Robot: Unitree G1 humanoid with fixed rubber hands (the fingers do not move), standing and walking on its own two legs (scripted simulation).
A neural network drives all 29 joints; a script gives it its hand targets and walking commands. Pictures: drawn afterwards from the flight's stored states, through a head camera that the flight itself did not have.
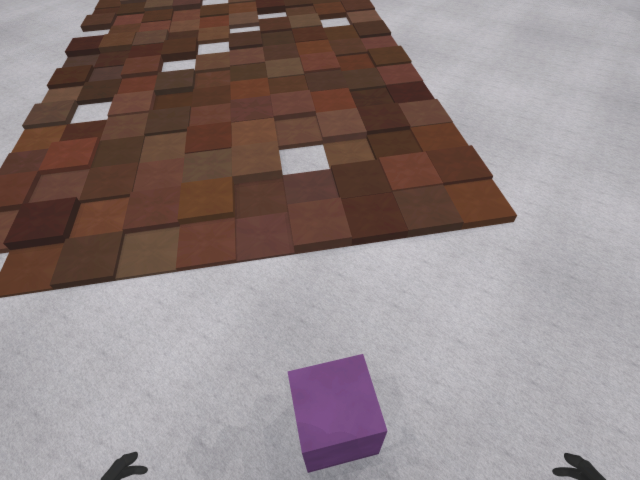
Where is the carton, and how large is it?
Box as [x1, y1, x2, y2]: [287, 354, 386, 472]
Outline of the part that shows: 362,354 287,371 301,450 308,472 376,454 379,451 386,433 386,428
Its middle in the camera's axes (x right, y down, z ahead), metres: +0.04 +0.48 +1.07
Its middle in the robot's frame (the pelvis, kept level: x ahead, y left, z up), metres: +0.38 +0.01 -0.66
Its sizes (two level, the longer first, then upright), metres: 0.210 0.200 0.250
